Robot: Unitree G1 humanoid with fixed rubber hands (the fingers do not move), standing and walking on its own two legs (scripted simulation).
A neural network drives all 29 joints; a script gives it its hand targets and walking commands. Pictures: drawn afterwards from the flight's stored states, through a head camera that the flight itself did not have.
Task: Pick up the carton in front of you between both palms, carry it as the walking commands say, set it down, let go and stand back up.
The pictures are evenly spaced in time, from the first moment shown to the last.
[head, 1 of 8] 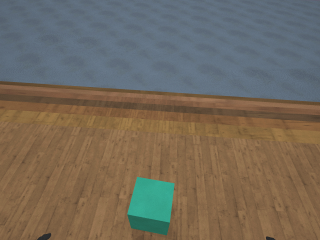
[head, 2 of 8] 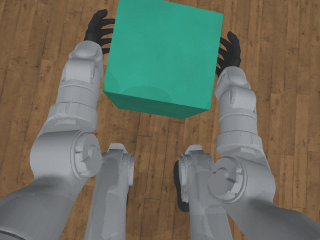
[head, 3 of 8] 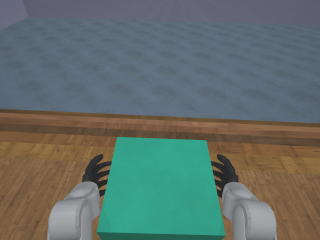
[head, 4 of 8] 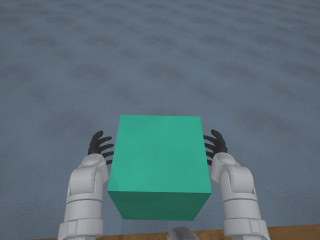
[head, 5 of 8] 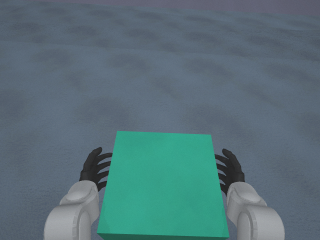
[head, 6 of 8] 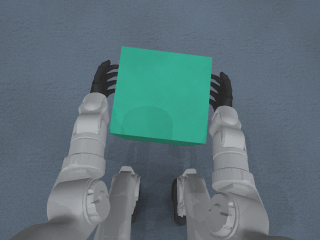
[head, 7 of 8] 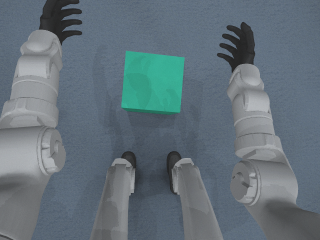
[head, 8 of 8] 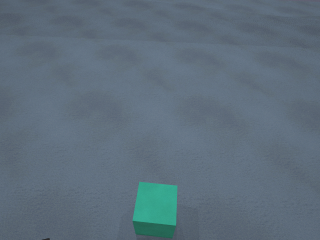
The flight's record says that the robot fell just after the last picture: no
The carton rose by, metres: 0.68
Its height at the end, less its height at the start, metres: -1.16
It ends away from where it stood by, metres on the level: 4.72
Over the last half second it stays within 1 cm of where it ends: yes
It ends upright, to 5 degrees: yes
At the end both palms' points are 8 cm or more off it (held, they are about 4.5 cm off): yes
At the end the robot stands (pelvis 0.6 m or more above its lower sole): yes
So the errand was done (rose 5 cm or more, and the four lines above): yes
